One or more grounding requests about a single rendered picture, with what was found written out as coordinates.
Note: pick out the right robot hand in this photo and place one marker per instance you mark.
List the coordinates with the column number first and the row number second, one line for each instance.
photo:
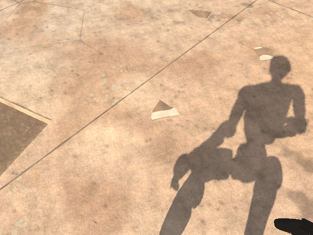
column 294, row 226

